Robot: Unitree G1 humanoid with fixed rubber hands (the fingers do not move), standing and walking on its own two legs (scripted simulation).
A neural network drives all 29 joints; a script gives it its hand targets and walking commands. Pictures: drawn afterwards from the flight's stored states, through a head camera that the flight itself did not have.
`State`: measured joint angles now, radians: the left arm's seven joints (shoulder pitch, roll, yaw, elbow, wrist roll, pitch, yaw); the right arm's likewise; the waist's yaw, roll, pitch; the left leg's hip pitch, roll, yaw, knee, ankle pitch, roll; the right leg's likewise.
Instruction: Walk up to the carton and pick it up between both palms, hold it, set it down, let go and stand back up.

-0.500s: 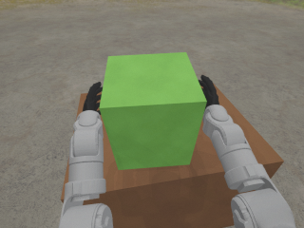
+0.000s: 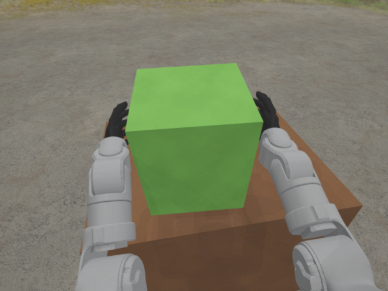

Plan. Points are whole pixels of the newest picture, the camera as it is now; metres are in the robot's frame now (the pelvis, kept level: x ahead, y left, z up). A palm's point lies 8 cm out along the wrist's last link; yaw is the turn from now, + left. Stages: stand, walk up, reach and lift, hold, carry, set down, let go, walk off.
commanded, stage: hold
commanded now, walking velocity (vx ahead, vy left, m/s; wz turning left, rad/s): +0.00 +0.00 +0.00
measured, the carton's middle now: (192, 141) +0.40 +0.01 +0.17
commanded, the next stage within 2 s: none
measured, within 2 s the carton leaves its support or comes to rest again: neither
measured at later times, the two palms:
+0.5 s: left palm (113, 143) +0.36 +0.16 +0.20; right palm (264, 132) +0.37 -0.14 +0.21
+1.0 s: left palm (114, 143) +0.36 +0.16 +0.20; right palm (266, 134) +0.36 -0.14 +0.20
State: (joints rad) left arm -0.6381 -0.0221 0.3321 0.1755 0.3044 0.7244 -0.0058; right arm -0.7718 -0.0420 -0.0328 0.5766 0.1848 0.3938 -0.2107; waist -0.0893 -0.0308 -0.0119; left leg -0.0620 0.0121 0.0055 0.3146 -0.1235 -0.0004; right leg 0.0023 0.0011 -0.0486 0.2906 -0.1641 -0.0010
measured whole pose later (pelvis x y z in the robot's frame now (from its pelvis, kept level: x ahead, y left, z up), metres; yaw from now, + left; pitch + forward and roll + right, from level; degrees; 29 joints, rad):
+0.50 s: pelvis +0.01 +0.00 +0.00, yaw +1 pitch -8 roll -1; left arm -0.58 -0.03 0.32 0.08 0.31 0.74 -0.03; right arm -0.72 -0.05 0.01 0.49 0.22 0.40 -0.24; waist -0.10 -0.03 0.01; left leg -0.04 0.01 0.00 0.33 -0.14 0.00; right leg 0.04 0.00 -0.06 0.28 -0.17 0.00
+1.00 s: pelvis +0.00 +0.00 +0.00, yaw +0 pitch -9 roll -1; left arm -0.60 -0.03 0.33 0.10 0.33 0.74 -0.04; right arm -0.72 -0.03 -0.01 0.51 0.19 0.39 -0.23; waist -0.09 -0.03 0.02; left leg -0.03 0.01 0.00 0.32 -0.13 0.00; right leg 0.04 0.00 -0.05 0.28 -0.17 0.00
